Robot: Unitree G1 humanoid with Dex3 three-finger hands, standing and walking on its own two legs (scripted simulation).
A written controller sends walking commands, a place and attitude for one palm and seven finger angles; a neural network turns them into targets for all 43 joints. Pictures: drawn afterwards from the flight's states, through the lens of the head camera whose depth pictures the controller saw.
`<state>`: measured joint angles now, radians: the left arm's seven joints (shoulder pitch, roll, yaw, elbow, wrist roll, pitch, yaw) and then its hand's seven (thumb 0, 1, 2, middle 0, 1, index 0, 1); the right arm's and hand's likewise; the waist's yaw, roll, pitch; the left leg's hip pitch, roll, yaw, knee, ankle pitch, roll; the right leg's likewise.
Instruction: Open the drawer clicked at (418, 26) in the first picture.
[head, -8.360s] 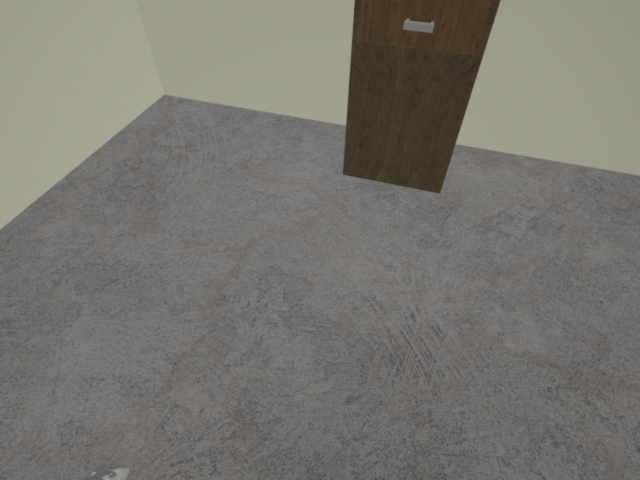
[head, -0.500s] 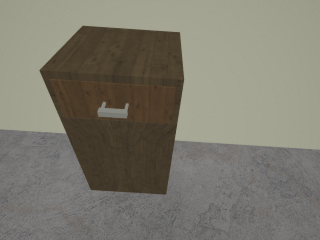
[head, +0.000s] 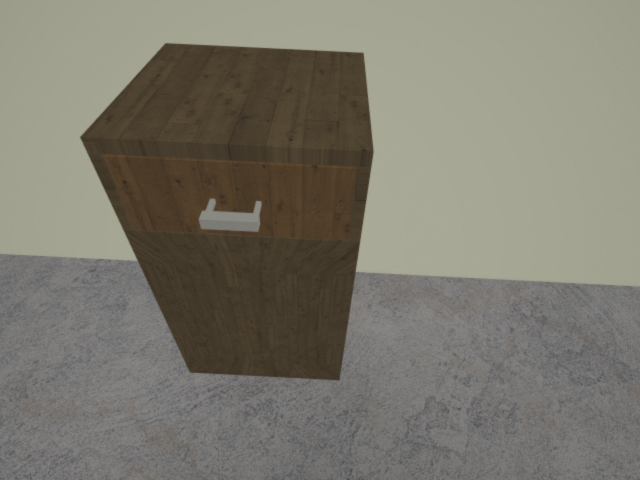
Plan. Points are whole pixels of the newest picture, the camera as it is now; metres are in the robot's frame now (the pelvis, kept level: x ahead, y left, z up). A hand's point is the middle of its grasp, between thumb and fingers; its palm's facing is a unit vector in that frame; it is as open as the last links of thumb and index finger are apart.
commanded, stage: come to a stop and stand still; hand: left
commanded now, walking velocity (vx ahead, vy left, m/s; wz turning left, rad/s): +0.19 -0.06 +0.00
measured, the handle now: (232, 213) +0.56 +0.20 -0.01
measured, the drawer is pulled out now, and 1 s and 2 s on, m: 0.00 0.00 0.00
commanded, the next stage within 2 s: look again from close up in 1.68 s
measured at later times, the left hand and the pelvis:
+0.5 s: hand out of the picture +0.03 +0.18 -0.18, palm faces +0.04 -0.97 -0.22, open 7.3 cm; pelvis +0.02 +0.00 +0.00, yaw +0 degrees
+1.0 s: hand out of the picture +0.02 +0.17 -0.16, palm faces -0.01 -0.97 -0.23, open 7.4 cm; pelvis +0.01 -0.01 +0.00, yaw +0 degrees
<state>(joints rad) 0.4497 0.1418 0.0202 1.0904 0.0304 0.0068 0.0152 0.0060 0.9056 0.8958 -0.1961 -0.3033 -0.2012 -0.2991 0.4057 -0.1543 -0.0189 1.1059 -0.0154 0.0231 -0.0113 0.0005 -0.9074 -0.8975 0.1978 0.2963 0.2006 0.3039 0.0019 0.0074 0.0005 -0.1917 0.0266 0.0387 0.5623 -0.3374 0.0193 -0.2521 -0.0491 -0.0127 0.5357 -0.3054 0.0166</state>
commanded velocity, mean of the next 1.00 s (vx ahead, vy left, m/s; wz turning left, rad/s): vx -0.04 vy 0.00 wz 0.00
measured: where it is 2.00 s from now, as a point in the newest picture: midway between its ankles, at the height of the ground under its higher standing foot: outside the picture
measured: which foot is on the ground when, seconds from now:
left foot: down 0.00-1.00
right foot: down 0.00-1.00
